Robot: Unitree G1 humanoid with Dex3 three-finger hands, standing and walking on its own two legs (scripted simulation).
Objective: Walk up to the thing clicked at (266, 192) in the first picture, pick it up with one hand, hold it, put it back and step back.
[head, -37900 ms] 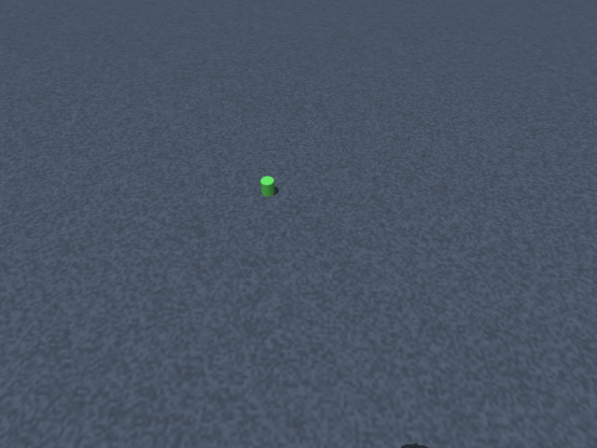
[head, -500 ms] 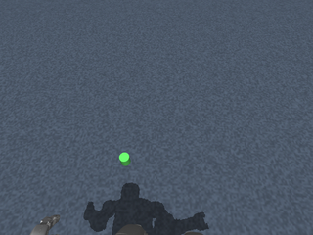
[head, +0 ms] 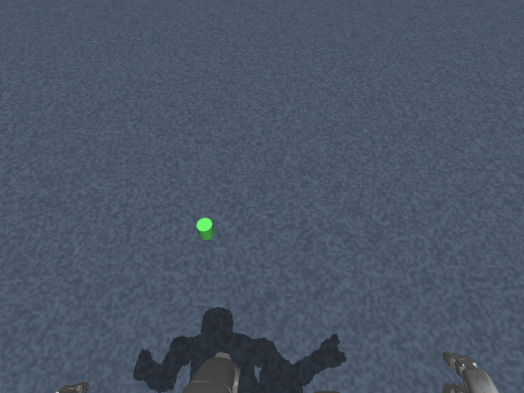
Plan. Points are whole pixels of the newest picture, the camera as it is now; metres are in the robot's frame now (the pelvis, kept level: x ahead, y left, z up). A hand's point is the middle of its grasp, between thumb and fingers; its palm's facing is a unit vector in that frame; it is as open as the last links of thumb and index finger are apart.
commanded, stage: step back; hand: left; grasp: from above
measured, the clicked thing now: (205, 229) +0.77 +0.28 -0.71
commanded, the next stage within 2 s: stand in 1.74 s
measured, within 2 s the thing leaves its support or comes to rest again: neither
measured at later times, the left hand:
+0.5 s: hand out of the picture -0.08 +0.26 -0.14, palm faces +0.03 -0.92 -0.39, open 7.4 cm
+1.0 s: hand out of the picture -0.25 +0.26 -0.13, palm faces +0.10 -0.90 -0.42, open 7.4 cm
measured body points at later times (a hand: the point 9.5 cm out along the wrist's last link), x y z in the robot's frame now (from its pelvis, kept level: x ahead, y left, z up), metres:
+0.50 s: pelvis -0.18 -0.02 +0.01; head -0.12 +0.00 +0.45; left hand -0.08 +0.31 -0.11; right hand -0.05 -0.32 -0.10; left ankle -0.10 +0.11 -0.72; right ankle -0.21 -0.15 -0.66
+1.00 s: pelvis -0.28 -0.03 +0.01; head -0.27 -0.04 +0.46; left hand -0.26 +0.30 -0.10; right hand -0.22 -0.35 -0.12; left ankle -0.28 +0.09 -0.72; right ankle -0.26 -0.15 -0.70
